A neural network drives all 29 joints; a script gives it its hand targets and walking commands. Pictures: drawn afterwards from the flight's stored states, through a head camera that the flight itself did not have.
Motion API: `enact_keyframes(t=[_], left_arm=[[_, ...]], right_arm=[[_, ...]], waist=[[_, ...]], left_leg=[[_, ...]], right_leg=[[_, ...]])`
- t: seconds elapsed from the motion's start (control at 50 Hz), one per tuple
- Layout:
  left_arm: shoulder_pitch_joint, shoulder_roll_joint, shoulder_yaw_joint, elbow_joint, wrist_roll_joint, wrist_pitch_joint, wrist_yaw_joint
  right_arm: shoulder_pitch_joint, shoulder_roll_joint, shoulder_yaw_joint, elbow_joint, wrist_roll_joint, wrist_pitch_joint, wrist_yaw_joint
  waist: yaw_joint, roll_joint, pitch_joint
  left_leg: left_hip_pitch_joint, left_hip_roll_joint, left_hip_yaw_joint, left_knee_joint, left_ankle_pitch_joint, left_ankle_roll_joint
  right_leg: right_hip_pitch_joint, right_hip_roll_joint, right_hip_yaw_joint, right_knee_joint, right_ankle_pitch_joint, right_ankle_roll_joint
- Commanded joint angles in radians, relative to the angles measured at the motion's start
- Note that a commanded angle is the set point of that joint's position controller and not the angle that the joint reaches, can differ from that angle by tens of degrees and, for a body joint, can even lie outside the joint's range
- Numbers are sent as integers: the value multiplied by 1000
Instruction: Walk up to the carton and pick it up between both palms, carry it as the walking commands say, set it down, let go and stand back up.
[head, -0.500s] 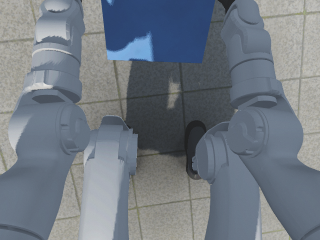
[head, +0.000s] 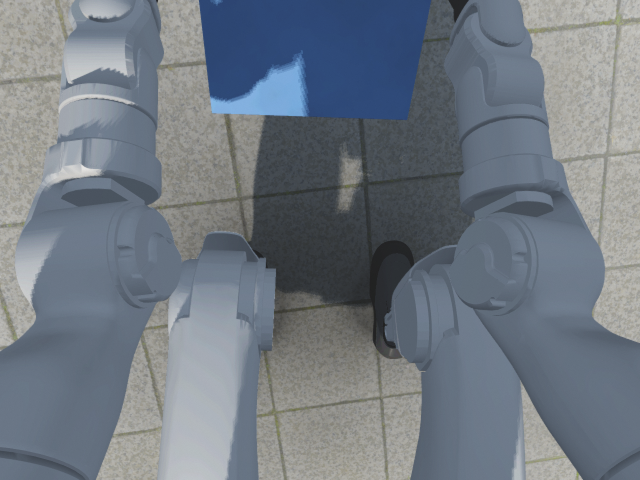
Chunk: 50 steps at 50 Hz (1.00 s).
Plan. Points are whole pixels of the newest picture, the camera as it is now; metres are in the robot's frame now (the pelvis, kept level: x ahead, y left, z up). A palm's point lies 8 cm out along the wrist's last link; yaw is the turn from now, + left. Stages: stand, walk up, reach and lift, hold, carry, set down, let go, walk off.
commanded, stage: set down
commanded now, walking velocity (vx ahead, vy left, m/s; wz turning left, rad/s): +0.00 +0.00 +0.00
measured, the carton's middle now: (311, 11) +0.55 +0.05 -0.25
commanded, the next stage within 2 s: none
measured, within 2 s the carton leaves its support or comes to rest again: rests again in 1.26 s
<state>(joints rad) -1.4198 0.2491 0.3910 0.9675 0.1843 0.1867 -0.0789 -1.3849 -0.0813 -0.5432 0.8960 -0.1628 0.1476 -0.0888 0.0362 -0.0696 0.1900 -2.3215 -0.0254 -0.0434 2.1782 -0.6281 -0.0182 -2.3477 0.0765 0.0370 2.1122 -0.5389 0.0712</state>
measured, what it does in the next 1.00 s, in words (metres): stands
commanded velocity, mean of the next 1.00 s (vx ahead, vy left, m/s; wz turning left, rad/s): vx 0.00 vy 0.00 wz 0.00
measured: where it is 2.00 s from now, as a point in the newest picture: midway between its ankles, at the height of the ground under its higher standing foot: (318, 322)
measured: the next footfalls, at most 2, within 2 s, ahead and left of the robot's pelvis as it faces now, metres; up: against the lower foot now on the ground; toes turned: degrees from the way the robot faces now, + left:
none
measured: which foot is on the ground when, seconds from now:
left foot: down 0.00-1.00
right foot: down 0.00-1.00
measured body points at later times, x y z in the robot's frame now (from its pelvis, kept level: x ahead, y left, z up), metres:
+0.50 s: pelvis +0.01 +0.00 +0.00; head +0.37 +0.05 +0.25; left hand +0.56 +0.21 -0.17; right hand +0.57 -0.10 -0.17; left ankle +0.09 +0.12 -0.34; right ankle +0.12 -0.13 -0.34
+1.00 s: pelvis +0.01 +0.00 +0.00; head +0.38 +0.05 +0.25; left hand +0.56 +0.21 -0.18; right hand +0.57 -0.10 -0.17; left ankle +0.09 +0.12 -0.34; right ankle +0.12 -0.13 -0.34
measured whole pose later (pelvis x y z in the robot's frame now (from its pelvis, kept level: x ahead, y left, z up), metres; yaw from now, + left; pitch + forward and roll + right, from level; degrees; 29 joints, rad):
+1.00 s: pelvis +0.01 +0.00 +0.00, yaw +0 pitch +43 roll -3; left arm -1.44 0.29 0.37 1.06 0.14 0.08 -0.10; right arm -1.40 -0.12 -0.49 0.96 -0.14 0.06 -0.07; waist 0.04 -0.06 0.22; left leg -2.31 -0.03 -0.05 2.21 -0.66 -0.01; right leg -2.33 0.07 0.03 2.14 -0.58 0.08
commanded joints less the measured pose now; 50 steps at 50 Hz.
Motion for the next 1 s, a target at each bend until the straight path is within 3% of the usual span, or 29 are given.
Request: enact_keyframes(t=[0.0, 0.76, 0.98], left_arm=[[-211, -669, -258, 110, -25, 28, -188], [-116, -518, -213, 197, -6, -3, -172], [-82, -266, -174, 226, -31, -50, -105]], right_arm=[[-212, 748, 310, 170, 18, 60, 201], [-103, 621, 265, 248, -15, 36, 191], [-61, 394, 258, 254, 24, -8, 131]], waist=[[75, 44, -768], [67, 38, -672], [62, 42, -712]], left_leg=[[397, -61, 77, -239, 295, 22], [351, -52, 66, -219, 301, 18], [387, -40, 64, -209, 305, 7]], right_leg=[[447, 71, -128, -105, 191, -26], [437, 65, -125, -91, 200, -24], [492, 55, -127, -73, 212, -7]])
